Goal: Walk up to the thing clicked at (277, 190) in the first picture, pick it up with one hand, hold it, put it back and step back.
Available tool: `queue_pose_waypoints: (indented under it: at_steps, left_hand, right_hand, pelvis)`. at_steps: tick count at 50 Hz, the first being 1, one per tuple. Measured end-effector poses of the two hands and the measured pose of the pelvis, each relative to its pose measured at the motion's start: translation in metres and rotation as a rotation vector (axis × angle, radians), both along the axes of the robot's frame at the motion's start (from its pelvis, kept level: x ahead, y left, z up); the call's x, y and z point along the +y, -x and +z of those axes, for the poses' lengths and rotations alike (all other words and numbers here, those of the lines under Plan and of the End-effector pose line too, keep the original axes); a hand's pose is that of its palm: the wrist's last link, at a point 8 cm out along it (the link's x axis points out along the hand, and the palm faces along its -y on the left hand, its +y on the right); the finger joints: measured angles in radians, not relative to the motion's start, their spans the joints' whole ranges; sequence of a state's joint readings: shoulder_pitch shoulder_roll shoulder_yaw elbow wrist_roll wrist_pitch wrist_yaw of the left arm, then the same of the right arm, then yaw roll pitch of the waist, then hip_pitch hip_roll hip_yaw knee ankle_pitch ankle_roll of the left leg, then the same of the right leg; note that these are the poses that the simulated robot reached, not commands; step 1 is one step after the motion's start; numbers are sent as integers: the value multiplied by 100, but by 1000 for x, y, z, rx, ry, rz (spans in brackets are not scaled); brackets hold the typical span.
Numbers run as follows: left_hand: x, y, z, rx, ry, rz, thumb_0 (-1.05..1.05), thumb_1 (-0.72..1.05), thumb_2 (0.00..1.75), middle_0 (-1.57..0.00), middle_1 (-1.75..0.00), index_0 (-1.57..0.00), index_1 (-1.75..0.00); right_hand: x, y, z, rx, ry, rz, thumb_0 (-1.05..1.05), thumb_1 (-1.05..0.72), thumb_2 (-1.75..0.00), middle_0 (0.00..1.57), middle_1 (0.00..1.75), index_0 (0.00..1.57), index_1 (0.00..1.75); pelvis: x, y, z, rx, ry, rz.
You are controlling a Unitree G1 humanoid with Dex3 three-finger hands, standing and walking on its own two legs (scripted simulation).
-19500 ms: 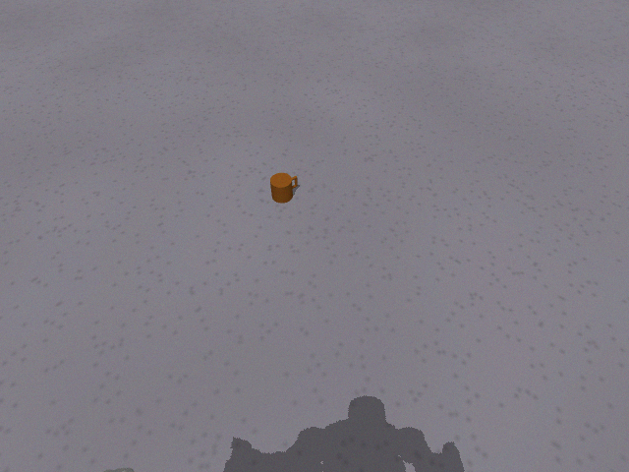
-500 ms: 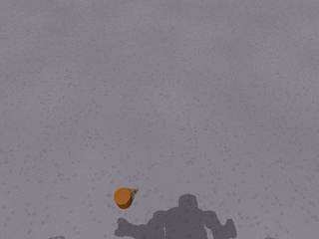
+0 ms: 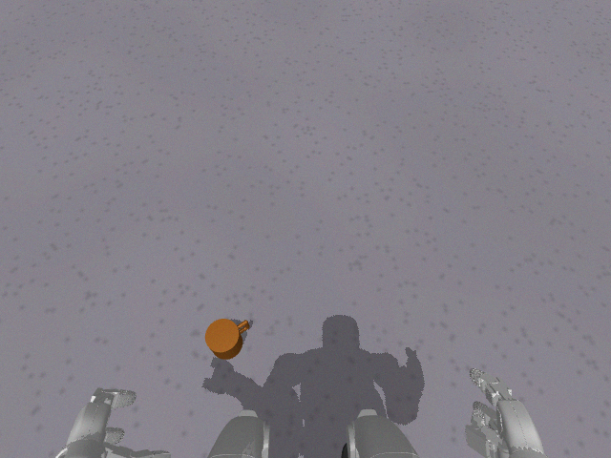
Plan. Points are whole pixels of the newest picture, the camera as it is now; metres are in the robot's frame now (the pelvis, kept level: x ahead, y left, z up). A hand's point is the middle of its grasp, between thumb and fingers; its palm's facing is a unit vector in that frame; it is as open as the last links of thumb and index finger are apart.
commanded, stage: rise first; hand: left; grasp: from above
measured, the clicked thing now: (229, 336) +0.42 +0.21 -0.67
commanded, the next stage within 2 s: none
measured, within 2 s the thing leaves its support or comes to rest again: neither
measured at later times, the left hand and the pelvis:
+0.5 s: hand (137, 455) +0.13 +0.26 -0.21, palm faces -0.24 -0.82 -0.52, open 14.1 cm; pelvis -0.01 +0.01 -0.07, yaw +0 degrees
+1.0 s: hand (172, 381) +0.26 +0.28 -0.41, palm faces -0.43 -0.36 -0.83, open 13.9 cm; pelvis -0.08 -0.01 -0.27, yaw -1 degrees
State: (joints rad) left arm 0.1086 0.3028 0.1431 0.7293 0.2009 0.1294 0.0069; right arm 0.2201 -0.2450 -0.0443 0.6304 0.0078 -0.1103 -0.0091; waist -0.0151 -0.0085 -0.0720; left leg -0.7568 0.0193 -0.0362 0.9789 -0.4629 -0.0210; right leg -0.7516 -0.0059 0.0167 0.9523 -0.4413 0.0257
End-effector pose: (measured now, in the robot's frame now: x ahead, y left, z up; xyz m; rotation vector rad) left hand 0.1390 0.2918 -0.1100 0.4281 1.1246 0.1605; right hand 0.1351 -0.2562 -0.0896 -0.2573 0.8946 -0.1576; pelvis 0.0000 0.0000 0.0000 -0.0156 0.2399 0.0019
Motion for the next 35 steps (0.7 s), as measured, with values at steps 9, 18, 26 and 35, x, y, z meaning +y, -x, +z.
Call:
queue_pose_waypoints:
  at_steps: [9,18,26,35]
  left_hand:
    - [1,3,-18,-10,-47,-66,-1,-55,99,-7,-108,-8,-108]
    - [3,5,-34,-5,-81,-111,-1,-55,96,-8,-108,-9,-107]
    - [6,6,-60,-7,-135,-199,-1,-53,95,-7,-109,-9,-107]
    - [14,-38,-134,-84,-289,-440,-1,-50,94,-7,-109,-9,-107]
  right_hand:
    - [14,-30,-18,-62,7,39,1,-94,-91,20,30,21,30]
    - [25,-43,-36,-113,-9,72,1,-95,-91,21,30,21,30]
    - [25,-41,-64,-125,-13,102,1,-93,-91,21,30,21,30]
    - [6,-28,-144,-88,19,127,1,-91,-90,21,30,21,30]
  pelvis:
    - [4,-3,-26,64,15,7]
    - [6,0,-50,121,26,11]
    - [6,12,-78,171,27,15]
    - [0,35,-147,277,20,10]
